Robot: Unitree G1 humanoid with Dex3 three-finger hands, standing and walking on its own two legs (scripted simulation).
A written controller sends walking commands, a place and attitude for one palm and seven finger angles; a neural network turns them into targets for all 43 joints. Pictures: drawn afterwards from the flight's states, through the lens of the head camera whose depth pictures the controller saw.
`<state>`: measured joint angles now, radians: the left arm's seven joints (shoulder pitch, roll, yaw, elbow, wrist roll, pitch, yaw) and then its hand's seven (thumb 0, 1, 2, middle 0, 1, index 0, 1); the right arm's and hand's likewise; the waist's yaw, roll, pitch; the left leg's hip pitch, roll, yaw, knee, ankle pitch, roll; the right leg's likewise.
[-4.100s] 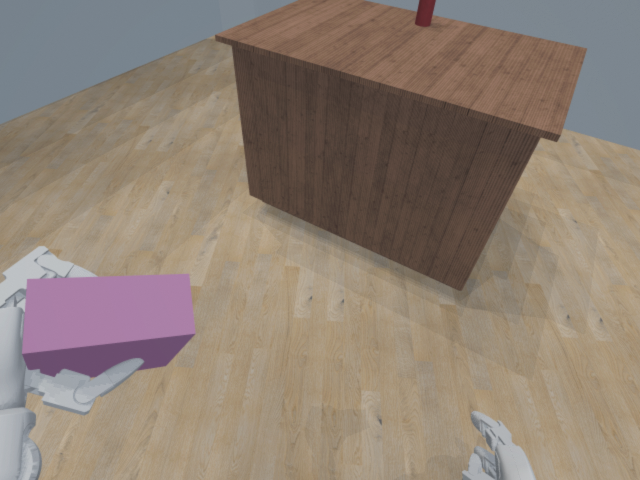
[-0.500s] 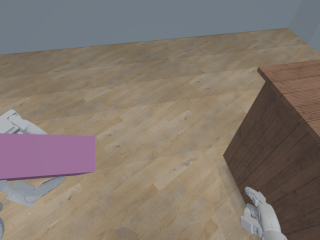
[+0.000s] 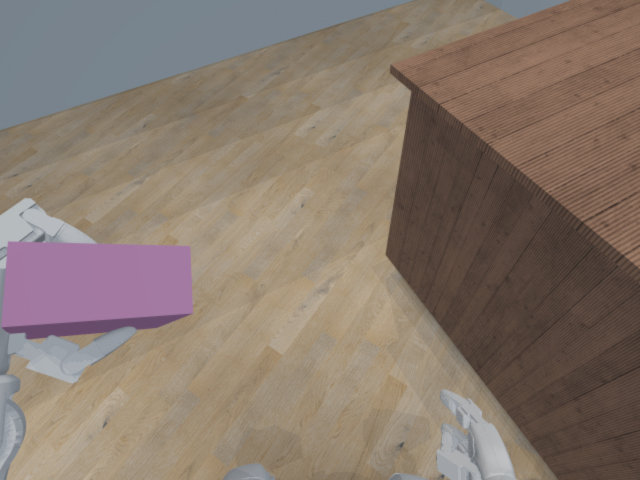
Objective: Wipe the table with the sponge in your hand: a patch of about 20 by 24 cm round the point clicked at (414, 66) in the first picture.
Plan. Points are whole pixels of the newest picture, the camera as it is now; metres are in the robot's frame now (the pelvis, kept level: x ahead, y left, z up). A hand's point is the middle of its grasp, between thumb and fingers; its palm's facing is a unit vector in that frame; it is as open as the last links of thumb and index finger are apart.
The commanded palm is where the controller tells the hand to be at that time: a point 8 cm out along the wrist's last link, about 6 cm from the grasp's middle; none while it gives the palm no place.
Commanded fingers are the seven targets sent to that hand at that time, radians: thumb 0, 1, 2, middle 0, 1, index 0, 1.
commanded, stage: turn to face it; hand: left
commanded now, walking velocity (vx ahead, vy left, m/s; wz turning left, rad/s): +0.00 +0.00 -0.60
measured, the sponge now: (125, 294) +0.25 +0.19 +0.16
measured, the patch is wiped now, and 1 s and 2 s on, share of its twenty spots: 0.00 0.00 0.00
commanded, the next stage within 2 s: none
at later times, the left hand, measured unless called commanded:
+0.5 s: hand (117, 333) +0.21 +0.17 +0.19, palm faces +0.16 -0.90 -0.40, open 10.1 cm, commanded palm +0.17 +0.22 +0.20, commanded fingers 0.00 0.10 1.30 -1.20 -1.60 -1.20 -1.60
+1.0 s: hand (340, 426) +0.15 +0.00 +0.19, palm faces -0.25 -0.76 -0.60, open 10.1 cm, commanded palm +0.13 +0.09 +0.20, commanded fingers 0.00 0.10 1.30 -1.20 -1.60 -1.20 -1.60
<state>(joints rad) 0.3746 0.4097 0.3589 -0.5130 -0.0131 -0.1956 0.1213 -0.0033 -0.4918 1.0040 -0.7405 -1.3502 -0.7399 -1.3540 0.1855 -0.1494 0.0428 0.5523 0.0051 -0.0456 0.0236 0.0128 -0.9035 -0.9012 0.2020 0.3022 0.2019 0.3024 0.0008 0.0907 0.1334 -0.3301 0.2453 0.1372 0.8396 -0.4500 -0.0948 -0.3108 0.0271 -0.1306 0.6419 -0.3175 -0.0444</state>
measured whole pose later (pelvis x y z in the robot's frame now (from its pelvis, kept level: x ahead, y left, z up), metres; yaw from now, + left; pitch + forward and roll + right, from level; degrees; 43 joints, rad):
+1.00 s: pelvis -0.16 -0.05 +0.01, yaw -35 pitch +0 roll +2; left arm 0.59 0.47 0.43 -0.64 -0.06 -0.21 0.13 0.00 -0.49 1.00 -0.73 -1.36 -0.73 -1.36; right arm 0.14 -0.26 -0.04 0.56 0.01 0.05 0.00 0.01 -0.91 -0.90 0.20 0.30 0.20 0.30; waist -0.05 0.01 0.17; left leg -0.50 0.08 0.04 1.11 -0.45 -0.10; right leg -0.36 0.06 -0.01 0.55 -0.20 -0.09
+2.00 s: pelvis -0.34 -0.01 +0.02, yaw -69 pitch +2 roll +3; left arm 0.54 0.43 0.43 -0.54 -0.06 -0.21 0.15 0.00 -0.50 1.01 -0.73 -1.36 -0.73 -1.36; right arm 0.16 -0.28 -0.05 0.55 0.02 0.08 0.00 0.01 -0.91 -0.90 0.19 0.30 0.19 0.30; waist -0.01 -0.04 0.03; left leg -0.34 0.00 0.01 0.76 -0.50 -0.06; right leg -0.38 0.15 0.13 0.41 -0.04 -0.11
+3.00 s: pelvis -0.42 +0.00 +0.01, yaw -77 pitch -1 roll +0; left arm 0.41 0.30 0.26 -0.42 0.01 -0.22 0.13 0.00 -0.50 1.01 -0.73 -1.36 -0.74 -1.36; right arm 0.21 -0.19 -0.01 0.68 -0.01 -0.07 -0.04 0.01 -0.91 -0.90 0.20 0.30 0.20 0.30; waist 0.00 0.05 0.03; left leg -0.40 0.02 0.03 0.98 -0.41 -0.01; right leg -0.25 -0.06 -0.18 0.62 -0.35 -0.04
